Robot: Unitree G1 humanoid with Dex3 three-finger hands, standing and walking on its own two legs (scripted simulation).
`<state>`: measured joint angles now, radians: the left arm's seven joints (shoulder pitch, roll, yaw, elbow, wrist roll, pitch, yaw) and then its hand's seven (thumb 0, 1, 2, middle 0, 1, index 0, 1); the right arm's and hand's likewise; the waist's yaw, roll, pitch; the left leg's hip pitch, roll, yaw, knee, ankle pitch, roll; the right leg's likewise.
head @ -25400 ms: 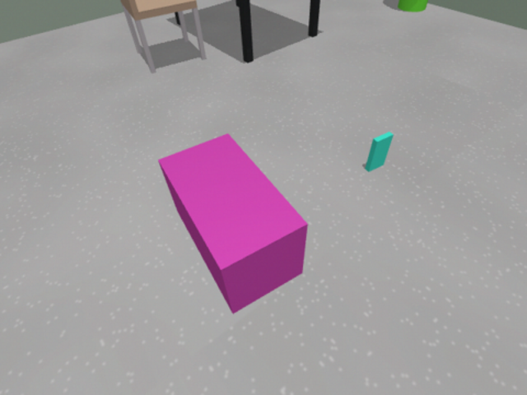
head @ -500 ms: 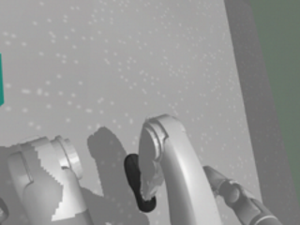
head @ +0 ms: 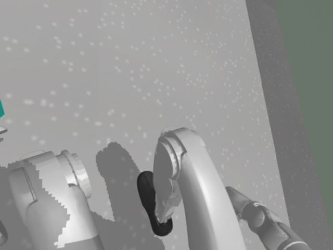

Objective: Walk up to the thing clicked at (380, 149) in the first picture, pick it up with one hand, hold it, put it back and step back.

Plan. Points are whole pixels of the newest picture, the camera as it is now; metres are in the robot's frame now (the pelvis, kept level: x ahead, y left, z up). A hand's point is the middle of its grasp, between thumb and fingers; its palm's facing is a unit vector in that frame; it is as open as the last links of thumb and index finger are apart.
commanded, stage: withdraw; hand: left
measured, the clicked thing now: out of the picture +0.43 +0.31 -0.17
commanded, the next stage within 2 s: rise in 0.38 s
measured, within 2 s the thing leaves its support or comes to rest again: rests again in 0.64 s
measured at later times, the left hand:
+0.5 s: hand out of the picture +0.39 +0.39 -0.06, palm faces +0.51 -0.86 -0.04, open 17.6 cm
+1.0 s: hand out of the picture +0.27 +0.39 +0.08, palm faces +0.37 -0.77 -0.52, open 17.5 cm
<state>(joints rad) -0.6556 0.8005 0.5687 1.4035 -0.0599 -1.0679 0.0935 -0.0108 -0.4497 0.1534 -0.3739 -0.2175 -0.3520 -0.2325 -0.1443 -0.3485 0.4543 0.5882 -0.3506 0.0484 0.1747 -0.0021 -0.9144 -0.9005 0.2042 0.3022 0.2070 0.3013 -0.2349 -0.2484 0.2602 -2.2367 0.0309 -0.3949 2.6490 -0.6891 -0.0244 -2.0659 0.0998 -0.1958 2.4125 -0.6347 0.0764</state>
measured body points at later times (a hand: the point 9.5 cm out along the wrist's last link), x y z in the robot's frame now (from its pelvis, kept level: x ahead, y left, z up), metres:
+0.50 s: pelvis +0.01 +0.00 +0.02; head +0.19 +0.17 +0.40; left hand +0.35 +0.43 -0.05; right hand +0.20 -0.24 -0.04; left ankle +0.08 +0.13 -0.25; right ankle +0.14 -0.13 -0.25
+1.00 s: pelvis +0.02 -0.02 +0.16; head +0.20 +0.06 +0.56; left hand +0.25 +0.43 +0.11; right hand +0.22 -0.24 +0.03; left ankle +0.08 +0.13 -0.25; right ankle +0.14 -0.14 -0.25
